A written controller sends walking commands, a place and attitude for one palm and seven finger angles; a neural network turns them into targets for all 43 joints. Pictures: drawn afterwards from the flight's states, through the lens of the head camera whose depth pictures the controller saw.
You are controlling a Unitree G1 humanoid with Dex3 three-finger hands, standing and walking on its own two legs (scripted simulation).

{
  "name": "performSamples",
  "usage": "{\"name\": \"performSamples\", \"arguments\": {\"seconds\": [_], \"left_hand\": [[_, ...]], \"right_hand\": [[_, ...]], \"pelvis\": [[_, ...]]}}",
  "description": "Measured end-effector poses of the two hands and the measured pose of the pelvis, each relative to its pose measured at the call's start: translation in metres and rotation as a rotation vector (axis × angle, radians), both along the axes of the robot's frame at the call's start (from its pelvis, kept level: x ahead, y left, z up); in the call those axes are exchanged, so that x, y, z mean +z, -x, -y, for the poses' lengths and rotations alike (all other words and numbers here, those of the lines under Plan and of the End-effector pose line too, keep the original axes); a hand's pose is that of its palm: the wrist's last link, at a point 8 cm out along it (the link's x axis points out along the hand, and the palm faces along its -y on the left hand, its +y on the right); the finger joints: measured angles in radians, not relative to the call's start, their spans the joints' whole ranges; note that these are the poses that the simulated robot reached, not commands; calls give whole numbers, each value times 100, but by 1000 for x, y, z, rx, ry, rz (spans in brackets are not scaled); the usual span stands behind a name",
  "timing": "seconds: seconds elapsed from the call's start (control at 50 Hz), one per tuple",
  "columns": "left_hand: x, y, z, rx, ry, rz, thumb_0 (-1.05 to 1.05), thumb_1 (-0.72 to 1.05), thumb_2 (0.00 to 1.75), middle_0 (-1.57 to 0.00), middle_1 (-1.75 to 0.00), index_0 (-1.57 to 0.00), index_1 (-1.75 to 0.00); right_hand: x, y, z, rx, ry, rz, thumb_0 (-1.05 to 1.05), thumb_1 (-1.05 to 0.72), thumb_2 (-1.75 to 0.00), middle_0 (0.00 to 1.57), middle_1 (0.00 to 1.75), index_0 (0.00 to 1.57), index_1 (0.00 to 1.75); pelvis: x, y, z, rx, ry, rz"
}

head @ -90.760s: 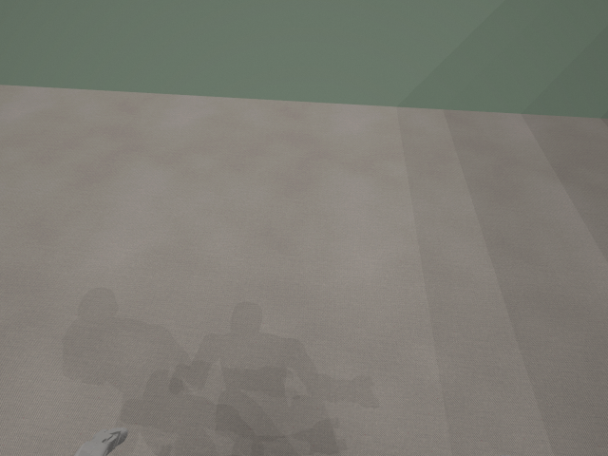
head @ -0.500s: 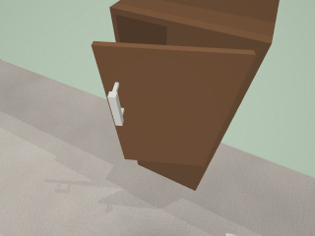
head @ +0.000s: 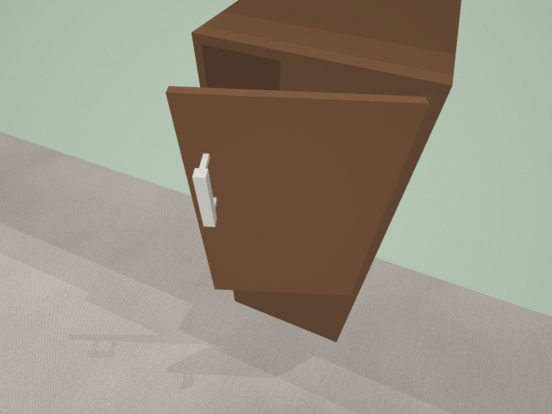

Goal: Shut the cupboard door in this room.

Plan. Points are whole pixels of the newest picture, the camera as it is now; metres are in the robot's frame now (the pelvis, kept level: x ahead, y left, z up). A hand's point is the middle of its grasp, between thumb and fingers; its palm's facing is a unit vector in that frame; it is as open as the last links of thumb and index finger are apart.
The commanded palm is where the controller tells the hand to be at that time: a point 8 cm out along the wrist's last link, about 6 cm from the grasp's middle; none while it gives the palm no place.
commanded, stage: look again from close up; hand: left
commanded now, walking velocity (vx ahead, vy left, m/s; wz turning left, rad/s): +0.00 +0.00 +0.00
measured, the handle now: (207, 190) +0.45 +0.15 +0.05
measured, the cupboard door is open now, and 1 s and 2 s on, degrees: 20 20 20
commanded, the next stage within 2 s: shuffle to correct the standing spot in 0.58 s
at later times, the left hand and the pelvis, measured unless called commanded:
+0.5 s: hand out of the picture +0.01 +0.17 -0.18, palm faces +0.02 -0.99 -0.17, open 7.3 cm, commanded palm none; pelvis +0.02 +0.02 +0.00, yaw +0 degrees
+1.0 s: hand out of the picture +0.02 +0.17 -0.18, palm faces -0.01 -0.99 -0.16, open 7.4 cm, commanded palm none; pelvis +0.01 +0.01 +0.00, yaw -1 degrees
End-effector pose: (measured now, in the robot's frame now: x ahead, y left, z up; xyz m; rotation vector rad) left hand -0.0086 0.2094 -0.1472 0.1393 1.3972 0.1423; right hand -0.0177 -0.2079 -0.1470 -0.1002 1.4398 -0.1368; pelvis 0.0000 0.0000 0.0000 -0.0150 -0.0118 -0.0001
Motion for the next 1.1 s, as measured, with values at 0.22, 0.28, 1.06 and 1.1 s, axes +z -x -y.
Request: {"name": "performSamples", "arguments": {"seconds": [0.22, 0.28, 1.06, 1.1], "left_hand": [[2, -6, -15, 6, -19, 19, 0, 91, 90, -20, -30, -20, -30], [3, -9, -17, 8, -19, 21, 0, 92, 90, -20, -30, -20, -30], [-6, -35, -8, -21, 18, -23, 0, 91, 90, -20, -30, -19, -30], [-5, -41, -3, -27, 15, -5, 0, 91, 90, -20, -30, -19, -30]], "right_hand": [[-12, -12, -16, 34, -23, 41, 1, -92, -90, 20, 30, 20, 30], [-10, -17, -15, 38, -16, 47, 2, -92, -90, 20, 30, 20, 30], [9, -6, 11, -48, 81, 0, 0, -91, -90, 21, 30, 20, 30], [11, -5, 21, -51, 86, 8, 0, -91, -90, 21, 30, 20, 30]], "pelvis": [[-6, -9, -15, 12, 2, -9], [-5, -13, -17, 8, -2, -7], [0, -8, 2, -20, 16, -15], [1, -4, 9, -21, 20, -19]]}}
